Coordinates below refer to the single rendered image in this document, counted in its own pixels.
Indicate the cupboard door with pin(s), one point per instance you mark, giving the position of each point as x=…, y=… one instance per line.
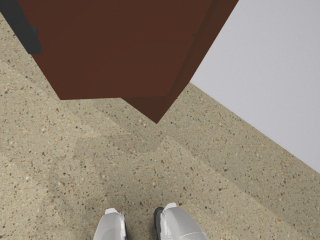
x=99, y=49

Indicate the handle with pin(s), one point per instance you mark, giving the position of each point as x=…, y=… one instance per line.
x=15, y=17

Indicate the right robot foot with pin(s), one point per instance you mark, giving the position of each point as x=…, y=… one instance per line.
x=157, y=221

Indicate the left robot thigh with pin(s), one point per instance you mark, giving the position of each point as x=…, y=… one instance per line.
x=111, y=227

